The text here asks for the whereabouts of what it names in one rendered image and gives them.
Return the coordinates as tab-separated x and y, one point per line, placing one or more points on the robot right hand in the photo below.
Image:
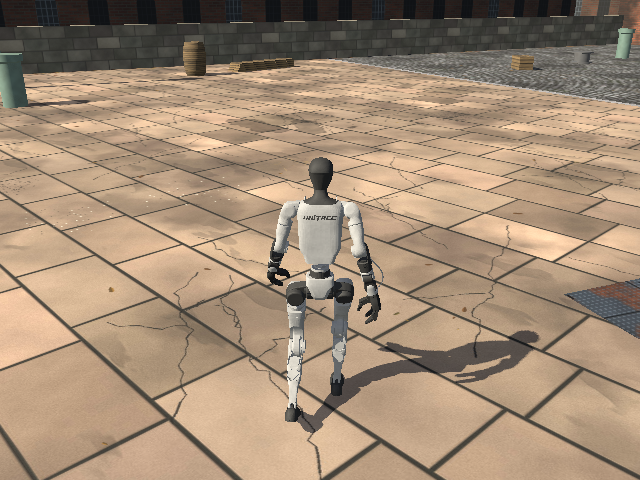
376	306

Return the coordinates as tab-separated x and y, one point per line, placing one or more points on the robot left hand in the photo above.
281	272

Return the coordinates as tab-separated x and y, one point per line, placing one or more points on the left robot forearm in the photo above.
274	259

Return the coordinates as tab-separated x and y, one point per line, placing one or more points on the robot left upper arm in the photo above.
288	211

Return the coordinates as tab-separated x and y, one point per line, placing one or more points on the right robot thigh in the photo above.
343	296

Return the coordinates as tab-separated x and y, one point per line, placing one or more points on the robot thigh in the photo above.
296	307
343	296

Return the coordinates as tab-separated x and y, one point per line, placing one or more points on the right robot forearm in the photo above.
367	273

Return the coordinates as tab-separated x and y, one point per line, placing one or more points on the left robot thigh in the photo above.
296	307

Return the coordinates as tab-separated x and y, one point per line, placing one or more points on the robot right upper arm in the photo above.
352	212

